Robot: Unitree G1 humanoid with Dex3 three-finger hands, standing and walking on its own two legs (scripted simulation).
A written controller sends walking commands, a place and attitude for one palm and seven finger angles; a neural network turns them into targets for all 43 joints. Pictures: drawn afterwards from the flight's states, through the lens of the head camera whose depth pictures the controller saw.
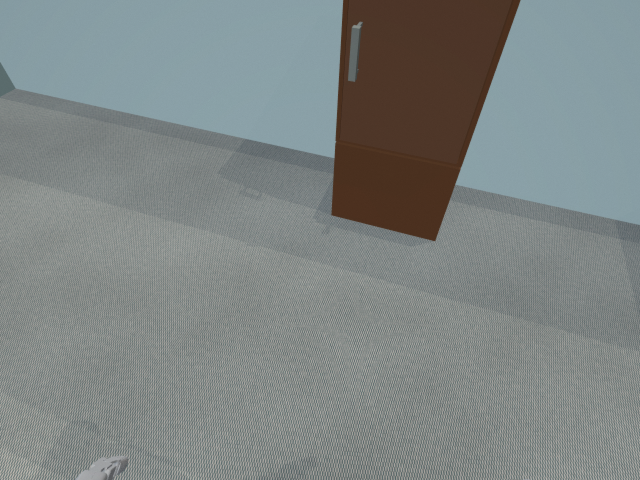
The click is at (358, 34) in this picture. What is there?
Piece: cupboard door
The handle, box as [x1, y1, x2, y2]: [348, 22, 362, 81]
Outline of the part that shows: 362,22 353,25 351,31 348,80 353,81 356,78 358,70 357,61 360,27 362,25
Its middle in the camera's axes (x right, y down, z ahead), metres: +0.11 -0.57 +1.18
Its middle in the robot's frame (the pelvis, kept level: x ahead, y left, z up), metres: +1.27 -0.04 +0.00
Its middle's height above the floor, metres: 0.76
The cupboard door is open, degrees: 0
